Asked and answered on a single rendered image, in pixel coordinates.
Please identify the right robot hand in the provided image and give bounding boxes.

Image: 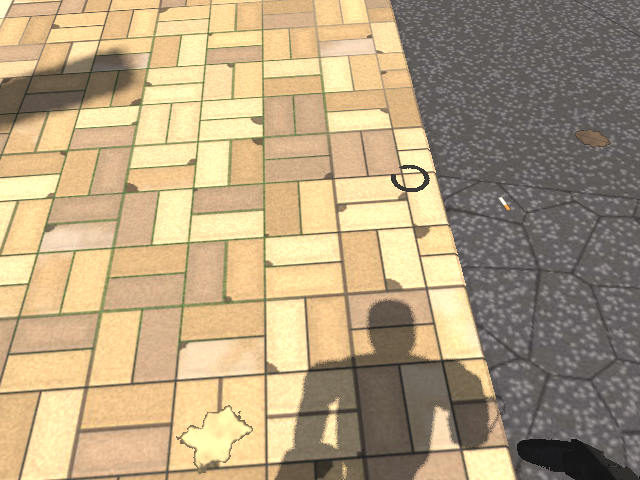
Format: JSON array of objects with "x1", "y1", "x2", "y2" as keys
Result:
[{"x1": 517, "y1": 439, "x2": 640, "y2": 480}]

